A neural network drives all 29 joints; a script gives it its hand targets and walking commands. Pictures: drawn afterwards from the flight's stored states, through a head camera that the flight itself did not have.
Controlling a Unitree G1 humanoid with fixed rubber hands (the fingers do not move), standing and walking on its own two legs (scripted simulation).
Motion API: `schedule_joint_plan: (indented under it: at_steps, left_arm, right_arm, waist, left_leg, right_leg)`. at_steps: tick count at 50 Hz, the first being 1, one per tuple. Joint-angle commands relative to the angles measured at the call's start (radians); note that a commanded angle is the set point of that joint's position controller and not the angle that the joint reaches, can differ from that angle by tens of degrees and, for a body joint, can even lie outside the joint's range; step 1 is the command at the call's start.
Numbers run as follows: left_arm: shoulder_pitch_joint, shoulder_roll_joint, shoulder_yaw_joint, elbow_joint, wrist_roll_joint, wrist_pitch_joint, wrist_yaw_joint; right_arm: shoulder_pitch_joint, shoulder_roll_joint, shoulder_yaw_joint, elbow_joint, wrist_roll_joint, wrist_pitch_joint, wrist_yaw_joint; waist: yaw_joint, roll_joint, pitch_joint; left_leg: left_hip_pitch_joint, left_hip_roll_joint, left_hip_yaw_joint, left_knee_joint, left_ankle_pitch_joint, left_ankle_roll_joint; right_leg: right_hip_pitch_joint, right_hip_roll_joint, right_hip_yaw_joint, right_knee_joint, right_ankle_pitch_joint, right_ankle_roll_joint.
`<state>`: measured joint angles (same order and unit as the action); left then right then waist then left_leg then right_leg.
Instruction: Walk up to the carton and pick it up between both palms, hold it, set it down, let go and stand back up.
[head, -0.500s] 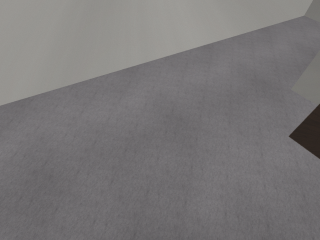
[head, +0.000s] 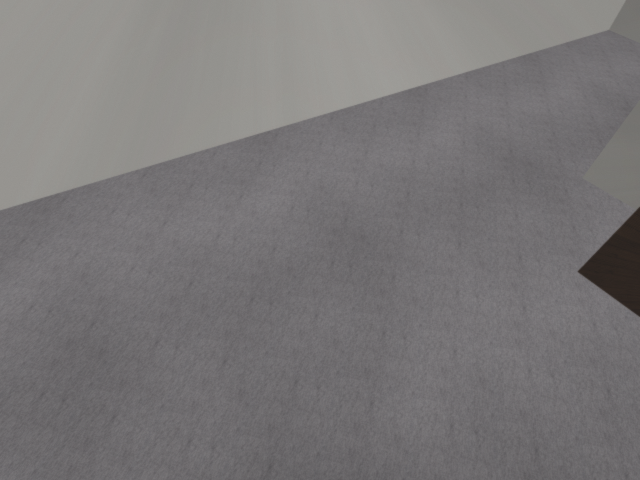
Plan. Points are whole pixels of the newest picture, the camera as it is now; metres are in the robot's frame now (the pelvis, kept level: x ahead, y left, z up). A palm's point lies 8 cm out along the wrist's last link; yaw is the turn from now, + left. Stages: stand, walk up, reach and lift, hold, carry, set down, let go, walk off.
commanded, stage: stand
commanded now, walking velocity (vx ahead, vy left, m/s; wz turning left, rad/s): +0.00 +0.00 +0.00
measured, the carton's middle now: out of the picture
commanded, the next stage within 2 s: walk up in 0.22 s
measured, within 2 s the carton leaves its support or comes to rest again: neither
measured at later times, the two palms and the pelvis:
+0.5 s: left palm out of the picture -0.02 +0.21 -0.15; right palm out of the picture -0.03 -0.22 -0.15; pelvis +0.00 -0.01 +0.00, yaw -6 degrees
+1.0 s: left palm (284, 409) +0.23 +0.05 -0.13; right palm out of the picture +0.06 -0.44 -0.13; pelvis +0.09 -0.17 -0.01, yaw -28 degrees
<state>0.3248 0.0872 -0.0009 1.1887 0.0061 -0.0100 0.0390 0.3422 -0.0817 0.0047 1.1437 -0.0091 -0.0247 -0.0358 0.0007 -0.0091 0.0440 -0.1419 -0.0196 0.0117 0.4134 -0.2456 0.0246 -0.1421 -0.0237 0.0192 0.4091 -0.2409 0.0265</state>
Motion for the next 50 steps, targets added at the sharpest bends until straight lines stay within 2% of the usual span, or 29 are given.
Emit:
schedule_joint_plan:
  at_steps: [1, 20, 21, 22, 23, 24, 25, 26, 27, 28, 30, 32, 35, 36, 37, 38, 39, 40, 41, 42, 43, 44, 45, 47, 48, 49, 50]
  left_arm:
    - [0.09, 0.068, 0.009, -0.002, 0.0, -0.003, 0.004]
    - [0.09, 0.067, 0.01, -0.001, 0.001, -0.004, 0.004]
    - [0.004, 0.24, 0.074, -0.118, -0.004, -0.002, -0.012]
    - [-0.059, 0.219, 0.07, -0.157, 0.015, 0.004, -0.02]
    - [-0.126, 0.202, 0.076, -0.202, 0.058, 0.018, -0.023]
    - [-0.135, 0.194, 0.083, -0.212, 0.076, 0.028, -0.033]
    - [-0.082, 0.176, 0.085, -0.206, 0.074, 0.033, -0.045]
    - [-0.033, 0.161, 0.085, -0.203, 0.071, 0.037, -0.056]
    - [-0.01, 0.153, 0.086, -0.208, 0.066, 0.042, -0.066]
    - [-0.009, 0.147, 0.086, -0.22, 0.061, 0.047, -0.075]
    - [-0.045, 0.145, 0.083, -0.259, 0.055, 0.055, -0.094]
    - [-0.082, 0.153, 0.082, -0.286, 0.049, 0.056, -0.111]
    - [-0.117, 0.185, 0.089, -0.315, 0.045, 0.039, -0.128]
    - [-0.109, 0.198, 0.092, -0.319, 0.044, 0.031, -0.13]
    - [-0.065, 0.211, 0.101, -0.295, 0.046, 0.021, -0.13]
    - [0.003, 0.234, 0.11, -0.275, 0.045, 0.01, -0.127]
    - [0.101, 0.267, 0.125, -0.241, 0.042, -0.001, -0.117]
    - [0.231, 0.317, 0.145, -0.189, 0.041, -0.013, -0.096]
    - [0.259, 0.42, 0.151, -0.208, 0.034, -0.021, -0.08]
    - [0.181, 0.472, 0.149, -0.231, 0.008, -0.013, -0.073]
    - [0.103, 0.453, 0.139, -0.256, -0.006, -0.006, -0.062]
    - [0.058, 0.429, 0.13, -0.279, 0.003, -0.006, -0.051]
    - [0.006, 0.423, 0.123, -0.3, 0.019, -0.01, -0.04]
    - [-0.037, 0.359, 0.096, -0.33, 0.031, -0.022, -0.045]
    - [-0.032, 0.341, 0.088, -0.338, 0.032, -0.028, -0.054]
    - [-0.023, 0.34, 0.087, -0.343, 0.031, -0.034, -0.062]
    - [-0.015, 0.341, 0.089, -0.35, 0.029, -0.037, -0.069]
  right_arm:
    - [0.096, -0.079, -0.014, -0.009, 0.0, -0.007, -0.004]
    - [0.099, -0.086, -0.016, -0.009, 0.0, -0.008, -0.005]
    - [0.074, -0.264, -0.117, -0.091, -0.04, -0.022, -0.031]
    - [0.138, -0.313, -0.142, -0.079, -0.066, -0.024, -0.048]
    - [0.147, -0.301, -0.14, -0.078, -0.076, -0.024, -0.059]
    - [0.109, -0.253, -0.124, -0.083, -0.074, -0.03, -0.061]
    - [0.055, -0.221, -0.115, -0.094, -0.07, -0.039, -0.058]
    - [0.013, -0.206, -0.11, -0.107, -0.069, -0.045, -0.056]
    - [-0.021, -0.21, -0.11, -0.124, -0.068, -0.049, -0.052]
    - [-0.038, -0.216, -0.113, -0.134, -0.067, -0.05, -0.046]
    - [-0.042, -0.234, -0.125, -0.147, -0.069, -0.048, -0.036]
    - [-0.026, -0.254, -0.134, -0.155, -0.072, -0.046, -0.029]
    - [-0.013, -0.301, -0.145, -0.176, -0.075, -0.046, -0.022]
    - [-0.023, -0.318, -0.15, -0.185, -0.075, -0.044, -0.02]
    - [-0.051, -0.348, -0.154, -0.196, -0.066, -0.038, -0.017]
    - [-0.085, -0.355, -0.155, -0.215, -0.066, -0.032, -0.012]
    - [-0.111, -0.349, -0.147, -0.233, -0.065, -0.028, -0.005]
    - [-0.105, -0.286, -0.121, -0.255, -0.059, -0.025, 0.013]
    - [-0.129, -0.2, -0.093, -0.325, -0.04, -0.024, 0.041]
    - [-0.119, -0.232, -0.099, -0.378, -0.027, -0.017, 0.05]
    - [-0.147, -0.279, -0.102, -0.383, -0.021, -0.016, 0.056]
    - [-0.135, -0.283, -0.098, -0.374, 0.006, -0.025, 0.065]
    - [-0.076, -0.269, -0.098, -0.359, 0.011, -0.039, 0.068]
    - [-0.006, -0.28, -0.104, -0.353, -0.008, -0.05, 0.069]
    - [0.003, -0.277, -0.103, -0.359, -0.009, -0.047, 0.072]
    - [-0.004, -0.265, -0.101, -0.376, -0.009, -0.042, 0.073]
    - [-0.022, -0.259, -0.099, -0.401, -0.008, -0.037, 0.072]
  waist:
    - [-0.001, 0.003, 0.064]
    - [-0.002, 0.003, 0.069]
    - [-0.033, 0.063, 0.042]
    - [-0.062, 0.19, 0.018]
    - [-0.067, 0.132, 0.062]
    - [-0.053, 0.044, 0.102]
    - [-0.02, 0.015, 0.102]
    - [0.002, 0.035, 0.087]
    - [0.013, 0.082, 0.084]
    - [0.011, 0.115, 0.092]
    - [-0.004, 0.152, 0.129]
    - [-0.02, 0.161, 0.156]
    - [-0.03, 0.132, 0.166]
    - [-0.022, 0.127, 0.158]
    - [0.014, 0.147, 0.15]
    - [0.047, 0.127, 0.113]
    - [0.102, 0.031, 0.056]
    - [0.163, -0.153, -0.011]
    - [0.186, -0.426, 0.022]
    - [0.149, -0.401, 0.024]
    - [0.132, -0.274, 0.064]
    - [0.092, -0.196, 0.07]
    - [0.056, -0.161, 0.047]
    - [0.014, -0.094, 0.019]
    - [0.012, -0.07, 0.003]
    - [0.016, -0.066, 0.001]
    - [0.025, -0.063, 0.012]
  left_leg:
    - [-0.042, 0.098, -0.084, -0.09, 0.111, 0.026]
    - [-0.039, 0.099, -0.081, -0.088, 0.127, 0.028]
    - [0.266, 0.186, -0.133, -0.032, -0.154, 0.078]
    - [0.335, 0.399, -0.321, -0.17, -0.258, 0.166]
    - [0.222, 0.545, -0.388, -0.221, -0.274, 0.219]
    - [0.12, 0.546, -0.33, -0.226, -0.242, 0.245]
    - [0.086, 0.5, -0.224, -0.206, -0.185, 0.23]
    - [0.058, 0.459, -0.134, -0.194, -0.153, 0.206]
    - [0.023, 0.427, -0.07, -0.199, -0.145, 0.192]
    - [-0.001, 0.403, -0.026, -0.203, -0.148, 0.19]
    - [-0.018, 0.394, 0.036, -0.205, -0.184, 0.201]
    - [-0.025, 0.387, 0.094, -0.193, -0.207, 0.202]
    - [-0.05, 0.388, 0.149, -0.18, -0.243, 0.199]
    - [-0.063, 0.383, 0.17, -0.162, -0.259, 0.192]
    - [-0.097, 0.378, 0.198, -0.122, -0.282, 0.195]
    - [-0.129, 0.372, 0.222, -0.043, -0.272, 0.187]
    - [-0.173, 0.338, 0.263, 0.13, -0.166, 0.166]
    - [-0.21, 0.245, 0.316, 0.479, 0.002, 0.131]
    - [-0.479, 0.1, 0.267, 0.822, -0.322, 0.06]
    - [-0.597, 0.056, 0.078, 0.908, -0.417, 0.027]
    - [-0.601, 0.114, -0.008, 0.953, -0.37, 0.023]
    - [-0.575, 0.141, -0.019, 0.927, -0.285, 0.023]
    - [-0.511, 0.166, -0.02, 0.847, -0.225, 0.014]
    - [-0.364, 0.171, 0.0, 0.694, -0.156, -0.004]
    - [-0.319, 0.154, 0.024, 0.641, -0.142, -0.011]
    - [-0.31, 0.144, 0.038, 0.579, -0.138, -0.017]
    - [-0.317, 0.134, 0.045, 0.524, -0.136, -0.022]
  right_leg:
    - [-0.037, -0.057, 0.043, -0.063, 0.124, -0.037]
    - [-0.04, -0.06, 0.045, -0.064, 0.132, -0.037]
    - [-0.411, -0.006, 0.052, 0.164, -0.135, -0.052]
    - [-0.576, 0.007, -0.022, 0.402, -0.268, -0.022]
    - [-0.625, -0.101, -0.008, 0.564, -0.264, 0.006]
    - [-0.592, -0.148, 0.01, 0.644, -0.217, 0.019]
    - [-0.555, -0.166, 0.033, 0.669, -0.17, 0.021]
    - [-0.511, -0.176, 0.043, 0.672, -0.14, 0.022]
    - [-0.469, -0.174, 0.028, 0.66, -0.114, 0.025]
    - [-0.445, -0.172, 0.007, 0.637, -0.096, 0.028]
    - [-0.449, -0.19, -0.027, 0.574, -0.066, 0.028]
    - [-0.432, -0.194, -0.061, 0.495, -0.042, 0.017]
    - [-0.335, -0.165, -0.129, 0.398, -0.039, -0.012]
    - [-0.282, -0.15, -0.149, 0.367, -0.053, -0.023]
    - [-0.21, -0.136, -0.178, 0.337, -0.085, -0.051]
    - [-0.106, -0.102, -0.216, 0.315, -0.109, -0.071]
    - [0.044, -0.052, -0.243, 0.25, -0.091, -0.096]
    - [0.171, 0.013, -0.202, 0.163, -0.15, -0.136]
    - [0.226, -0.187, 0.271, -0.041, -0.269, -0.243]
    - [0.157, -0.314, 0.68, -0.259, -0.465, -0.372]
    - [0.078, -0.327, 0.657, -0.315, -0.59, -0.372]
    - [0.052, -0.285, 0.509, -0.249, -0.479, -0.329]
    - [0.021, -0.257, 0.397, -0.18, -0.351, -0.298]
    - [-0.082, -0.21, 0.252, -0.144, -0.163, -0.262]
    - [-0.105, -0.181, 0.204, -0.133, -0.109, -0.257]
    - [-0.117, -0.17, 0.19, -0.13, -0.098, -0.266]
    - [-0.128, -0.169, 0.203, -0.135, -0.141, -0.278]
